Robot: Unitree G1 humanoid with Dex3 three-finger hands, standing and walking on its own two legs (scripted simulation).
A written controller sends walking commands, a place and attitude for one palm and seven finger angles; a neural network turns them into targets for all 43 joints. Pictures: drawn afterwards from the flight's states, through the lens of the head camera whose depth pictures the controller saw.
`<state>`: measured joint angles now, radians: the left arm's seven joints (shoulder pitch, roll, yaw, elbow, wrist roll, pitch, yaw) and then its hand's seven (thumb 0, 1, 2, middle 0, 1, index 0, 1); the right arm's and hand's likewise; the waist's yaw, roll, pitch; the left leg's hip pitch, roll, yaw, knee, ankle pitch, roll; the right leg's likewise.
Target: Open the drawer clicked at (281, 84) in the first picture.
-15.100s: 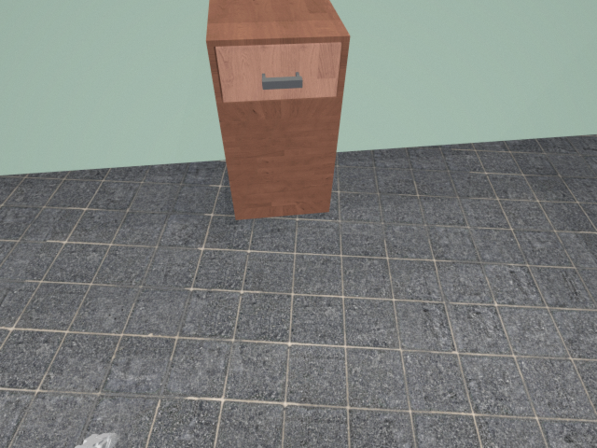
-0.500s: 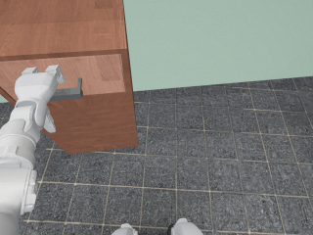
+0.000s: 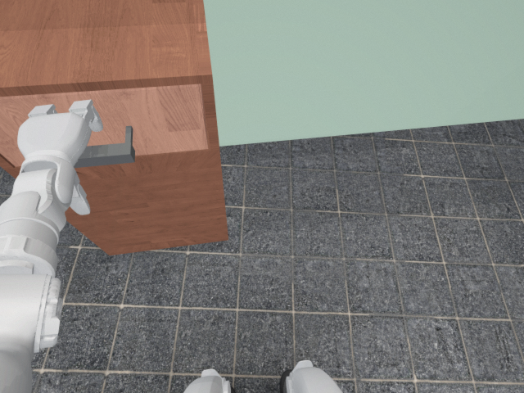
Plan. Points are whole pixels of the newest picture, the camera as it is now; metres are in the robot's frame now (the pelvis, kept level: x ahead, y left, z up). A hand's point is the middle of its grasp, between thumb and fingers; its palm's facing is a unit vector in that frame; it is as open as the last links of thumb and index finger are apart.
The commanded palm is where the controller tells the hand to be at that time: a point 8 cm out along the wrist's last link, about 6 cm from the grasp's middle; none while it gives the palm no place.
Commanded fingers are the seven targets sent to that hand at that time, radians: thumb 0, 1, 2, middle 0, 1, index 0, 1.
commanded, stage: move the hooked fingers above the handle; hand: left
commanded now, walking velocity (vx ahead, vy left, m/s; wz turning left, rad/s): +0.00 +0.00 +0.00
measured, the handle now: (97, 145) +0.55 +0.28 -0.04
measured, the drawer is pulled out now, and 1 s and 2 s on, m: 0.00 0.00 0.00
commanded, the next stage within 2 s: lower the fingers behind the handle in 0.34 s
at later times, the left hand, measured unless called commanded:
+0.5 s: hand (77, 160) +0.47 +0.27 +0.02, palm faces -0.11 -0.03 -0.99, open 13.9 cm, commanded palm +0.47 +0.27 +0.07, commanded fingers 0.00 -0.50 0.30 -0.30 -1.20 -0.30 -1.20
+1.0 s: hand (82, 170) +0.48 +0.28 -0.02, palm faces -0.09 -0.03 -1.00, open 13.9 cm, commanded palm +0.47 +0.27 +0.03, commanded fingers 0.00 -0.50 0.30 -0.30 -1.20 -0.30 -1.20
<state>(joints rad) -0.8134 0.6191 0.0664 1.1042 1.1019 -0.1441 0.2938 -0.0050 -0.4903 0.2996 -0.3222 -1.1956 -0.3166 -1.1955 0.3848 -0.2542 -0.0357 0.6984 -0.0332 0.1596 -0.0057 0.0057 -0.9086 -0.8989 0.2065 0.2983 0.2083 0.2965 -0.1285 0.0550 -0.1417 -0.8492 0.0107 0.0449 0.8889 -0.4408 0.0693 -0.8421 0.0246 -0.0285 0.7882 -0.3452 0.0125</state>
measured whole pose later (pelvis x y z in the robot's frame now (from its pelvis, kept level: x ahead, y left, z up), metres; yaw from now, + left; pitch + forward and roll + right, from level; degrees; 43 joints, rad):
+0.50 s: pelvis +0.00 -0.02 +0.00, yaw +1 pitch +22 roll -3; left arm -0.80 0.63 0.07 1.10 1.10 -0.16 0.29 0.00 -0.49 0.30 -0.32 -1.20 -0.32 -1.20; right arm 0.36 -0.27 -0.04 0.69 -0.03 0.15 -0.02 0.01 -0.91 -0.90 0.21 0.30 0.21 0.30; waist -0.12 0.05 -0.14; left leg -0.82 0.02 0.04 0.86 -0.43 0.05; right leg -0.83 0.03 -0.04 0.78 -0.35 -0.01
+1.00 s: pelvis -0.01 -0.02 -0.02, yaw +0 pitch +26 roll -3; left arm -0.83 0.66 0.10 1.15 1.12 -0.18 0.34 0.00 -0.49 0.30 -0.32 -1.21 -0.32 -1.20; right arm 0.35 -0.27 -0.03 0.70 -0.04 0.13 -0.02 0.00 -0.91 -0.90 0.21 0.30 0.21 0.30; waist -0.14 0.05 -0.15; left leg -0.97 0.02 0.03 0.98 -0.46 0.05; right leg -0.97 0.03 -0.04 0.90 -0.38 -0.01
